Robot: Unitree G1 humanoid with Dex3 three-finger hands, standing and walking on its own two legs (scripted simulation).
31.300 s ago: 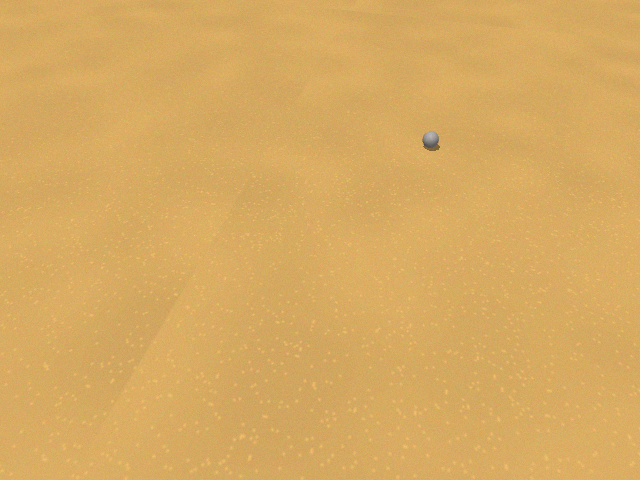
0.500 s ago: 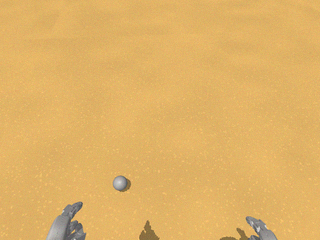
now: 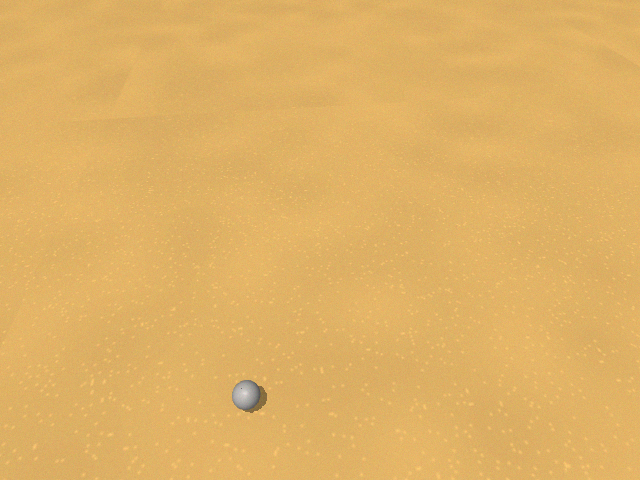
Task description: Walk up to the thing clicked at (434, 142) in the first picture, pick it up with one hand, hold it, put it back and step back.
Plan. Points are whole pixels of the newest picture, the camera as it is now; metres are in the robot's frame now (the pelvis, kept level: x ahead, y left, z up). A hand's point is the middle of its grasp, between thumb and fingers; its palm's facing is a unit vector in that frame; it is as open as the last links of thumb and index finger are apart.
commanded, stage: stand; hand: left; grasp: from above
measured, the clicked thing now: (246, 394) +0.53 +0.25 -0.73
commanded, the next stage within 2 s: step back in 1.88 s
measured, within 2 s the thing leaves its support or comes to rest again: neither
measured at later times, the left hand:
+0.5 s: hand out of the picture +0.04 +0.23 -0.16, palm faces +0.02 -0.94 -0.33, open 7.4 cm
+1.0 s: hand out of the picture +0.07 +0.23 -0.15, palm faces +0.00 -0.94 -0.33, open 7.4 cm
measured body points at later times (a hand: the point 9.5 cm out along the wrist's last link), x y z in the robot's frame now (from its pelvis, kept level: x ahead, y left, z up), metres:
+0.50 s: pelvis -0.01 -0.01 +0.01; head -0.01 -0.01 +0.45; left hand +0.04 +0.28 -0.13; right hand +0.04 -0.30 -0.14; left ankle +0.00 +0.12 -0.74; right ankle +0.01 -0.14 -0.74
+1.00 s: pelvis +0.00 -0.01 +0.01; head +0.01 -0.02 +0.46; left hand +0.07 +0.28 -0.13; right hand +0.06 -0.30 -0.13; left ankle +0.00 +0.12 -0.74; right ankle +0.01 -0.14 -0.74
